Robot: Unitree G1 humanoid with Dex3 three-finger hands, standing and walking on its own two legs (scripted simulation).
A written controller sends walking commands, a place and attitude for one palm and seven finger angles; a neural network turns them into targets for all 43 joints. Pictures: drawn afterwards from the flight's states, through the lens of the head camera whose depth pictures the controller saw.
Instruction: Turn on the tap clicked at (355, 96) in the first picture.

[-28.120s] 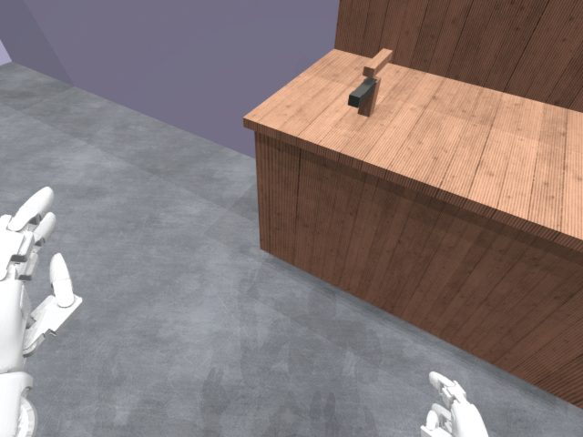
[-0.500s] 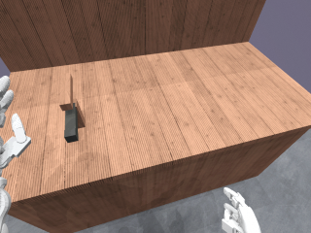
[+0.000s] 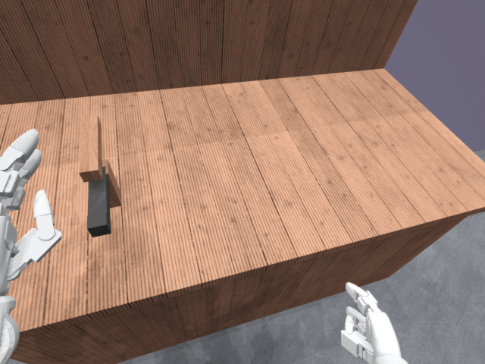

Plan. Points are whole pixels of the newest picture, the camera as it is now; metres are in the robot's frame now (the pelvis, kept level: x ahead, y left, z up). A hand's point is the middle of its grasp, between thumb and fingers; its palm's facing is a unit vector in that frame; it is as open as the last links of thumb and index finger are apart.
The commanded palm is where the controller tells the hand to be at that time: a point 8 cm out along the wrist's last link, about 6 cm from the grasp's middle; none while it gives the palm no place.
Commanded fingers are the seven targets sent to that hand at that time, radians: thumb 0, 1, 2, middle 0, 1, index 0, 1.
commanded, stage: come to a stop and stand still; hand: left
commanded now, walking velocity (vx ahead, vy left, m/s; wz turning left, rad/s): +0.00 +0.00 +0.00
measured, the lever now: (99, 224) +0.30 +0.26 +0.04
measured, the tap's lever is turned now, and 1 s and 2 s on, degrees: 0 0 0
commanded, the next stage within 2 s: look again from close up in 0.86 s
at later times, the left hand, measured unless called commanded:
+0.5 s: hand (44, 244) +0.21 +0.26 +0.15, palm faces +0.32 -0.85 -0.42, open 7.4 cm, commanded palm +0.15 +0.29 +0.17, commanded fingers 0.00 0.90 0.90 -0.20 -0.30 -0.20 -0.30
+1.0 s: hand (36, 239) +0.21 +0.26 +0.16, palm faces +0.36 -0.86 -0.36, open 7.4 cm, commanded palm +0.16 +0.29 +0.17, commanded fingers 0.00 0.90 0.90 -0.20 -0.30 -0.20 -0.30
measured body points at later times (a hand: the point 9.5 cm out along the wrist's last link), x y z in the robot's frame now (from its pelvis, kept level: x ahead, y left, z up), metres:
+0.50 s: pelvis -0.01 +0.01 +0.00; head +0.02 +0.03 +0.45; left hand +0.19 +0.30 +0.17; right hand +0.15 -0.21 -0.08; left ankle +0.01 +0.06 -0.74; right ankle +0.01 -0.13 -0.74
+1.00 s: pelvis +0.00 +0.01 +0.00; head +0.02 +0.04 +0.45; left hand +0.19 +0.31 +0.18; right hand +0.19 -0.20 -0.06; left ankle +0.01 +0.06 -0.74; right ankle +0.01 -0.13 -0.74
